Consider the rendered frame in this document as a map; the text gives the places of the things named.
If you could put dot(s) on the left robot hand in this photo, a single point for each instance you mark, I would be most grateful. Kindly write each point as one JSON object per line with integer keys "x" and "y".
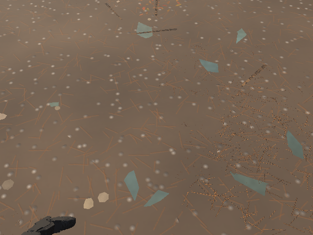
{"x": 49, "y": 226}

